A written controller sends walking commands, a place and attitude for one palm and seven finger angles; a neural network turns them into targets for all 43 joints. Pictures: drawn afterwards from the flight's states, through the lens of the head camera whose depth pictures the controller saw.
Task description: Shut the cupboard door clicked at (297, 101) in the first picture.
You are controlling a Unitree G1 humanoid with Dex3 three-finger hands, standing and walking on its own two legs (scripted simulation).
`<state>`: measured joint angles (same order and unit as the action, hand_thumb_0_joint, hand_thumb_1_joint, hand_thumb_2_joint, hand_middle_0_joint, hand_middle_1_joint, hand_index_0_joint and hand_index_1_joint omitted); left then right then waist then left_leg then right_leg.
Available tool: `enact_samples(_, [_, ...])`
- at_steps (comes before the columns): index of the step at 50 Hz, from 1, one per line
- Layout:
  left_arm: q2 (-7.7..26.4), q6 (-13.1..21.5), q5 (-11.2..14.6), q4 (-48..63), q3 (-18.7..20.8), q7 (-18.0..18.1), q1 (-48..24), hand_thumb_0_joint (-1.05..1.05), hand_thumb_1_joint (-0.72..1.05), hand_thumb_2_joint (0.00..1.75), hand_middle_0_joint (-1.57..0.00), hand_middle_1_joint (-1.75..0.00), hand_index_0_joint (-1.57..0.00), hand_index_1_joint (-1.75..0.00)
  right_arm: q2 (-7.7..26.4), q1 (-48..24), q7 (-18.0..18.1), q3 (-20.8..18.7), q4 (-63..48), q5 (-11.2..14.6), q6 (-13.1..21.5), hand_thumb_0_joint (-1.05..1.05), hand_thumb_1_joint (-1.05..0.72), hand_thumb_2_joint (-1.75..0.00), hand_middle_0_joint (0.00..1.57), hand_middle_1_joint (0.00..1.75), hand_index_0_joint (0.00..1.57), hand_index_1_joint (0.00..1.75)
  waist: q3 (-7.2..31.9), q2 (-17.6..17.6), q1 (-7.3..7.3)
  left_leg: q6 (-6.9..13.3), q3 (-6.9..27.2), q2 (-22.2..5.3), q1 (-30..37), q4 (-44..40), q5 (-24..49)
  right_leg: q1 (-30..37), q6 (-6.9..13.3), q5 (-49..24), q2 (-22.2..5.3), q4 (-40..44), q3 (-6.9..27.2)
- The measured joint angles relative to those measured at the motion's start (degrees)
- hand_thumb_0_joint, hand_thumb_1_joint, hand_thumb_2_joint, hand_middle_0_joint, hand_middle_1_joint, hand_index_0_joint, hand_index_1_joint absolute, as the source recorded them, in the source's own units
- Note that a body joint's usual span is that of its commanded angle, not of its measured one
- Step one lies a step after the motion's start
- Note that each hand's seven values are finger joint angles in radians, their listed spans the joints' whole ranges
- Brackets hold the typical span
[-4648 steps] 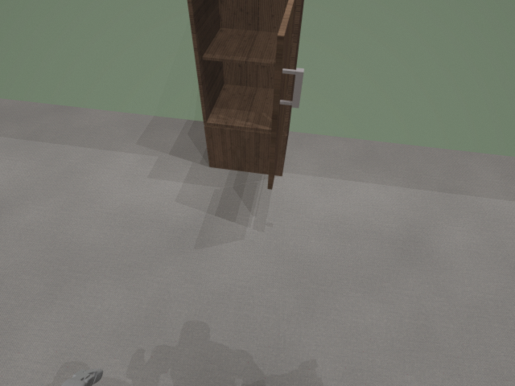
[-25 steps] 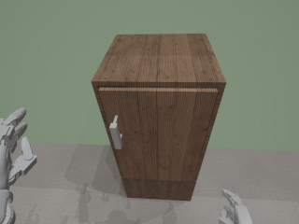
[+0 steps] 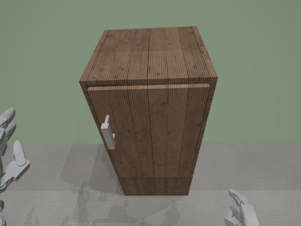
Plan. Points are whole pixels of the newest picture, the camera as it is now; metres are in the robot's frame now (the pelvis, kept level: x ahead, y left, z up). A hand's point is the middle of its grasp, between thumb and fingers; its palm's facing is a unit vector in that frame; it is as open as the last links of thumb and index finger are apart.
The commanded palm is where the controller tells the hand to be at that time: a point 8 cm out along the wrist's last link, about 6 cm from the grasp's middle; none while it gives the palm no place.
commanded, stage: step back with the hand held close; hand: left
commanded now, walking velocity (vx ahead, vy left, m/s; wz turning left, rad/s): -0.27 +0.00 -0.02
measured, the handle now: (109, 132) +0.43 +0.19 -0.03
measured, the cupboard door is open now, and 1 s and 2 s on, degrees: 0 0 0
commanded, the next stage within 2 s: stop stepping back and stand still in 1.16 s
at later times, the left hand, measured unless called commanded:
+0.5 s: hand out of the picture +0.13 +0.28 +0.16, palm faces +0.43 -0.77 -0.48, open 7.4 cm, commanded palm +0.07 +0.32 +0.17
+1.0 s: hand out of the picture +0.06 +0.31 +0.17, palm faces +0.49 -0.74 -0.46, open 7.4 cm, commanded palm +0.00 +0.33 +0.17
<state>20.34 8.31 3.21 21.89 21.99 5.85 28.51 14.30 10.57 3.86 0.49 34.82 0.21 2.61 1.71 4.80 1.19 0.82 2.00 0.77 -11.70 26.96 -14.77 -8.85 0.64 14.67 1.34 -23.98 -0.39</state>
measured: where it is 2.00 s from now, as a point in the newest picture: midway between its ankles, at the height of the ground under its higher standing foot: outside the picture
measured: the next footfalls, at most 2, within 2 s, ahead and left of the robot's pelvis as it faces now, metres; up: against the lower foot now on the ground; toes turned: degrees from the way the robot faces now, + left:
right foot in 1.04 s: -0.20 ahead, -0.11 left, +0.00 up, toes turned +4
left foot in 1.38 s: -0.05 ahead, +0.12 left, +0.01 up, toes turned +0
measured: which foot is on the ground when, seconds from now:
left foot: down 0.00-1.00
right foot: down 0.00-0.84, up 0.86-1.00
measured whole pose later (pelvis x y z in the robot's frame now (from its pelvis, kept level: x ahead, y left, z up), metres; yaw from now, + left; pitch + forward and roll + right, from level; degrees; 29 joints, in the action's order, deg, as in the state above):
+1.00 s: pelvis -0.13 +0.02 -0.01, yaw +3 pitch +3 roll -5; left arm 26.7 15.0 1.3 30.4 28.5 8.7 30.7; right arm 10.5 14.1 4.2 -0.3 36.2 -1.3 5.6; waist 3.0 0.4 -1.5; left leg 2.8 1.9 -2.0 -30.2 32.3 -5.2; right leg -14.5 -0.1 18.8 5.7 -38.4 1.4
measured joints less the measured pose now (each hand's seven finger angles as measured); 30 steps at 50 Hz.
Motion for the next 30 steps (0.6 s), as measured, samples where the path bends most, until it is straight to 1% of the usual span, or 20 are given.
enact_samples(4, [1.11, 0.04, 0.01, 1.65, -0.56, -0.01, 2.15, 0.01, 0.89, 0.89, -0.21, -0.30, -0.22, -0.30, 0.65, -0.11, 0.63, -1.19, -0.70, 0.19, -2.07, 0.01, -0.90, -0.90, 0.21, 0.30, 0.20, 0.30, -0.25, -0.52, -0.41, 0.30, -0.55, 0.57, -1.12, -0.46, 0.86, -1.83, -0.47, -0.22, -0.61, -0.87, 0.50])
enact_samples(7, [2.45, -0.15, 0.22, 2.48, -0.07, 0.22, 2.79, 0.01, 0.89, 0.89, -0.22, -0.30, -0.22, -0.30, 0.69, -0.12, 1.00, -1.69, -1.39, 0.47, -3.51, 0.01, -0.90, -0.90, 0.20, 0.30, 0.20, 0.30, -0.54, -1.11, -0.59, 0.48, -0.92, 0.82, -1.83, -0.52, 1.50, -2.93, -0.73, -0.55, -0.89, -1.50, 0.83])
enact_samples(12, [3.80, -0.10, 0.34, 3.27, 0.99, 1.07, 2.95, 0.01, 0.89, 0.89, -0.22, -0.30, -0.22, -0.30, 0.22, 0.13, 1.33, -1.66, -2.21, 0.70, -4.40, 0.01, -0.90, -0.90, 0.20, 0.29, 0.20, 0.30, -0.47, -2.11, -0.96, 0.70, -1.22, 0.83, -3.27, -0.21, 2.59, -4.41, -1.00, -1.77, -0.92, -1.75, 1.10])
enact_samples(19, [3.75, 1.27, -0.36, 4.59, 1.13, 2.03, 3.52, 0.01, 0.89, 0.89, -0.22, -0.30, -0.22, -0.30, -0.60, 1.22, 1.40, -0.92, -2.59, 0.71, -3.62, 0.01, -0.90, -0.90, 0.20, 0.30, 0.20, 0.30, 0.02, -3.33, -1.41, 1.07, -0.91, 0.67, -5.93, 0.93, 4.14, -6.33, -1.29, -3.93, -0.75, -1.56, 0.72])
enact_samples(24, [3.63, 2.82, -1.51, 4.97, 1.91, 2.46, 3.49, 0.01, 0.89, 0.89, -0.22, -0.30, -0.22, -0.30, -1.01, 2.32, 1.44, -0.48, -2.64, 0.37, -2.14, 0.01, -0.90, -0.90, 0.21, 0.30, 0.20, 0.30, -0.17, -4.02, -1.27, 1.42, -0.71, 0.60, -8.16, 2.93, 4.42, -8.25, -1.41, -4.53, -0.68, -3.10, 0.39])
enact_samples(30, [2.83, 3.62, -2.55, 5.10, 2.60, 2.96, 1.59, 0.01, 0.89, 0.89, -0.21, -0.30, -0.22, -0.30, -1.32, 3.33, 1.20, -0.32, -1.71, -0.10, -0.21, 0.01, -0.90, -0.90, 0.21, 0.30, 0.20, 0.30, -0.95, -4.26, -1.25, 1.69, -0.74, 0.10, -10.96, 6.51, 3.32, -10.45, -1.16, -4.11, -0.30, -6.13, 0.01])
